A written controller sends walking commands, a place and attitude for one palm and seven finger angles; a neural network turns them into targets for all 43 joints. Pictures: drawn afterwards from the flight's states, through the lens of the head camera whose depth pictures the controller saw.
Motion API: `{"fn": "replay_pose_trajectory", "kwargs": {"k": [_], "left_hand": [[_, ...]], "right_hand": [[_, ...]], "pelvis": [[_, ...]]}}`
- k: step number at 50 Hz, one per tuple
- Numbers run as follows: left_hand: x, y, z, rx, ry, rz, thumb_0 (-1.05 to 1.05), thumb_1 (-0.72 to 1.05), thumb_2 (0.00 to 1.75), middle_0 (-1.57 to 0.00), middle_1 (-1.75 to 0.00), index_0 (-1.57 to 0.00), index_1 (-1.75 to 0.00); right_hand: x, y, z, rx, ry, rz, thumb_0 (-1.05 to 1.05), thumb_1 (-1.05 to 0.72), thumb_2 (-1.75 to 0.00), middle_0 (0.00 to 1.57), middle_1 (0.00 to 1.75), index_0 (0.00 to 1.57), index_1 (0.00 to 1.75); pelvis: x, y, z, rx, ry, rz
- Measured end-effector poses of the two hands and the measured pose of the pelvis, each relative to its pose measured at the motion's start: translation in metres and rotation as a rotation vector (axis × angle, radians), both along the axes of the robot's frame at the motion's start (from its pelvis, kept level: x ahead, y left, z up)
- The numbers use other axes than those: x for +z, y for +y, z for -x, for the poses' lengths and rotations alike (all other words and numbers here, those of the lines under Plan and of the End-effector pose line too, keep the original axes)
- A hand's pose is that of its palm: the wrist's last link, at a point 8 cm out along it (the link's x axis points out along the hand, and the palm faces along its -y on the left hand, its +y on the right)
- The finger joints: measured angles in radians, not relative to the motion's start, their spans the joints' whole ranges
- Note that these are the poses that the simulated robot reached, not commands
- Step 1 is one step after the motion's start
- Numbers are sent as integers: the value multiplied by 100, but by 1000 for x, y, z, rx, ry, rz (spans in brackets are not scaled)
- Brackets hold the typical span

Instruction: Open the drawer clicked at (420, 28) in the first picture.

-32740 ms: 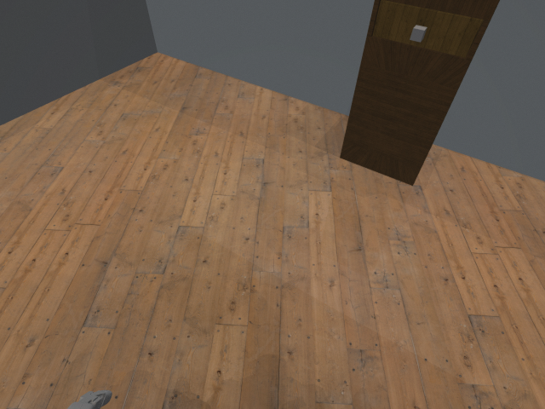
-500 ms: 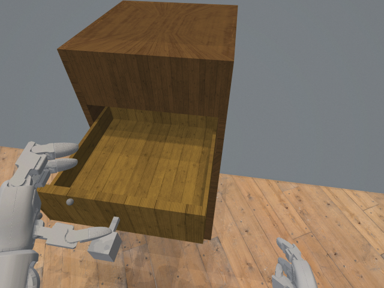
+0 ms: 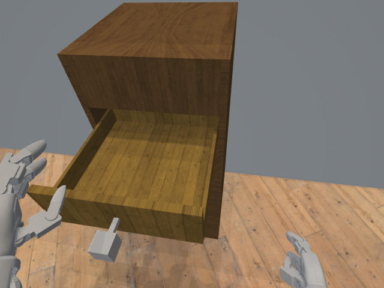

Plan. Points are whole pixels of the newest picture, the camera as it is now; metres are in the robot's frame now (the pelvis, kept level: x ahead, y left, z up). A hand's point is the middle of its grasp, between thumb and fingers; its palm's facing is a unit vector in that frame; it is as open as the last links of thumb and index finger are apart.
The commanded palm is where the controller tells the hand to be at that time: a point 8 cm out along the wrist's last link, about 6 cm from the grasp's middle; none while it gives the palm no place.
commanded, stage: draw the hand back to the body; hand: left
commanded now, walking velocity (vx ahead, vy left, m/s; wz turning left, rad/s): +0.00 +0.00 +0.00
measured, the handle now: (109, 236) +0.22 +0.21 -0.01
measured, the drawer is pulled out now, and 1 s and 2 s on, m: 0.30 0.30 0.30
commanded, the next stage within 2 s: step back with the hand held close in 0.22 s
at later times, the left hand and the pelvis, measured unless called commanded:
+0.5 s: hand (48, 211) +0.18 +0.23 +0.18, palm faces +0.38 -0.80 -0.47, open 7.4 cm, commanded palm +0.10 +0.28 +0.19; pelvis -0.02 +0.00 +0.00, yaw +2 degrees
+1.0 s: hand (8, 264) +0.10 +0.25 +0.17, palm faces +0.38 -0.80 -0.46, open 7.4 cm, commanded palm +0.04 +0.29 +0.19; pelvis -0.08 +0.01 -0.01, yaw +1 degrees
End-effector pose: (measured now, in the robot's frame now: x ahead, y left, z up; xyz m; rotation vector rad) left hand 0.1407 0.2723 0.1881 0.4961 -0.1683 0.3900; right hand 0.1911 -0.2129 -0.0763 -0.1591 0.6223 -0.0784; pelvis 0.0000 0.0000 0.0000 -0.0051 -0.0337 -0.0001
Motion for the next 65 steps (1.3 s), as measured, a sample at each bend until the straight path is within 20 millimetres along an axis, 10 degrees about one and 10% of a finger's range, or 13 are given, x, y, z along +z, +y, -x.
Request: {"fn": "replay_pose_trajectory", "kwargs": {"k": [30, 49, 65], "left_hand": [[-7, 1, 9, -104, 45, -61, 1, 89, 90, -21, -30, -22, -30], [0, 17, 73, -77, -77, -91, 1, 89, 90, -21, -30, -22, -30], [9, 26, 105, -101, -141, -113, 1, 89, 90, -21, -30, -22, -30]], "right_hand": [[-8, -25, 55, -94, 132, 63, 2, -91, -90, 20, 30, 20, 30], [2, 10, 83, 1, 47, 67, 2, -90, -90, 20, 30, 20, 30], [3, 9, 147, -16, 97, 103, 2, -90, -90, 20, 30, 20, 30]], "pelvis": [[-3, 6, 29, 17, 65, 3], [-12, 12, 80, 21, 67, 10], [-9, 16, 120, 19, 77, 34]]}}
